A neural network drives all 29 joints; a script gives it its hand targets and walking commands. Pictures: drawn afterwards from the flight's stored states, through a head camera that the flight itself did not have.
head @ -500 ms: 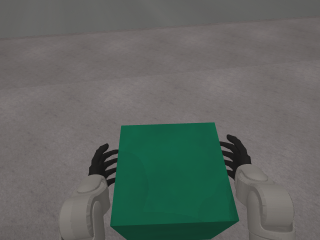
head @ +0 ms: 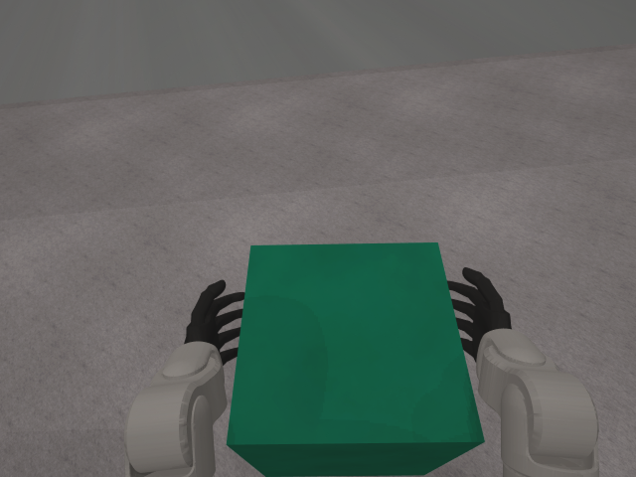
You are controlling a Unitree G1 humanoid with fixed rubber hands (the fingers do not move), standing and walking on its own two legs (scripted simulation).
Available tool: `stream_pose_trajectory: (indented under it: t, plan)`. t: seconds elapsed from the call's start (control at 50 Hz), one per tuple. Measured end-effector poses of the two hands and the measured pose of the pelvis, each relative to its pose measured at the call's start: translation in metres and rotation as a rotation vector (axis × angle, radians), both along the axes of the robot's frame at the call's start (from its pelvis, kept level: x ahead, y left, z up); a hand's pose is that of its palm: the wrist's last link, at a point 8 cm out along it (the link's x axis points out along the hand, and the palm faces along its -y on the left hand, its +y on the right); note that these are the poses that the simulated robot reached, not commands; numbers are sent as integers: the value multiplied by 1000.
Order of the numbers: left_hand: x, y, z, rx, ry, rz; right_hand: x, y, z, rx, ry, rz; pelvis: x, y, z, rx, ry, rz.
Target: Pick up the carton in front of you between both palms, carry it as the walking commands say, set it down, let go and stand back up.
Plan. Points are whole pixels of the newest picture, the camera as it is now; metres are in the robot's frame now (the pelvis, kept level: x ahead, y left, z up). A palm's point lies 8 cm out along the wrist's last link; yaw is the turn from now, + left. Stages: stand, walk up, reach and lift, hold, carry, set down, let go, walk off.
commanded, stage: carry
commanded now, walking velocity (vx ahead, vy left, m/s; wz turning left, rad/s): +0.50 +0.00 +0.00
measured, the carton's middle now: (344, 369) +0.26 +0.00 +0.02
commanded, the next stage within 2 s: none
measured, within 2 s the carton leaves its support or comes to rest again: neither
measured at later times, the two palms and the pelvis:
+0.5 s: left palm (237, 168) +0.59 +0.16 +0.09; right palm (417, 156) +0.58 -0.14 +0.10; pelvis +0.33 +0.02 +0.00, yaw -3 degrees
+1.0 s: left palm (269, 77) +0.89 +0.12 +0.11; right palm (407, 71) +0.89 -0.18 +0.10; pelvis +0.64 -0.02 +0.01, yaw -1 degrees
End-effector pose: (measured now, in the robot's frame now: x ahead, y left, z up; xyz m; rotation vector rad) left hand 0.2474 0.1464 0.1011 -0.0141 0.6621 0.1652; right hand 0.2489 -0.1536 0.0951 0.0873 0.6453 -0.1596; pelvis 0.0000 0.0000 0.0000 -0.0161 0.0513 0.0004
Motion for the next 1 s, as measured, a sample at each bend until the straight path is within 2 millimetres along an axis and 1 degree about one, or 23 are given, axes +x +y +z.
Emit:
stream_pose_trajectory:
  t: [0.04, 0.08, 0.16, 0.24, 0.32, 0.36, 0.4, 0.46, 0.48, 0.52, 0.56, 0.6, 0.66, 0.76, 0.84, 0.88, 0.92, 0.94, 0.96, 1.0]
  plan:
    - [20, -4, -4, -3, 52, 16, 25, -4, -3, -2, 51, 15, 20, -7, 8, 13, 7, 11]
    - [39, -6, -3, -6, 81, 31, 48, -6, -2, -5, 80, 30, 41, -12, 17, 24, 15, 16]
    - [82, -10, 6, -4, 72, 46, 95, -9, 7, -6, 71, 46, 86, -19, 28, 44, 24, 8]
    - [134, -13, 20, -3, 25, 31, 142, -13, 19, -6, 24, 32, 138, -18, 32, 52, 29, -4]
    - [192, -13, 28, -6, -22, 3, 192, -13, 28, -8, -22, 3, 194, -12, 28, 46, 25, -13]
    - [223, -10, 26, -10, -32, -9, 219, -10, 27, -12, -33, -9, 225, -6, 23, 41, 22, -16]
    - [255, -5, 19, -16, -34, -17, 249, -5, 23, -19, -34, -17, 257, 0, 16, 35, 17, -22]
    - [307, 6, 1, -33, -29, -29, 298, 6, 11, -35, -29, -28, 308, 13, 0, 30, 1, -45]
    - [323, 10, -5, -43, -15, -31, 313, 10, 7, -47, -14, -29, 323, 16, -3, 41, -2, -50]
    - [352, 13, -14, -51, 38, -40, 338, 14, -1, -55, 38, -38, 345, 22, 1, 37, 3, -61]
    - [376, 14, -17, -49, 83, -55, 358, 15, -4, -53, 84, -53, 366, 26, 10, 23, 8, -70]
    - [399, 14, -16, -50, 104, -71, 376, 14, -2, -55, 106, -69, 388, 29, 18, 11, 15, -72]
    - [434, 12, -10, -53, 97, -84, 407, 13, 6, -59, 99, -81, 423, 30, 27, -4, 22, -67]
    - [492, 10, 5, -55, 39, -69, 471, 11, 21, -59, 42, -68, 488, 23, 32, -14, 27, -53]
    - [543, 3, 14, -53, -18, -39, 530, 3, 28, -55, -15, -39, 543, 9, 26, -6, 18, -48]
    - [571, -5, 14, -46, -40, -28, 561, -5, 27, -48, -38, -28, 572, -1, 19, 1, 8, -42]
    - [599, -14, 11, -37, -60, -17, 592, -14, 20, -41, -57, -16, 602, -11, 7, 15, -6, -25]
    - [613, -18, 9, -23, -56, -18, 607, -18, 16, -27, -55, -16, 614, -15, 4, 7, -6, -21]
    - [625, -22, 8, -10, -42, -20, 620, -22, 11, -12, -40, -18, 622, -18, 3, -2, -4, -20]
    - [644, -25, 4, 3, 2, -15, 640, -25, 4, 4, 5, -15, 635, -21, 7, -1, -1, -11]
